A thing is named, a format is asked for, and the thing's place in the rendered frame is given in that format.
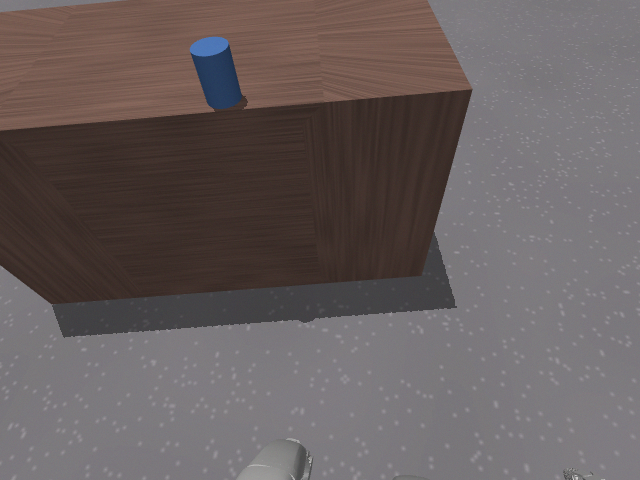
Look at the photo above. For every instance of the can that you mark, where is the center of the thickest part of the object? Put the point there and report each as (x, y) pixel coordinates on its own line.
(216, 71)

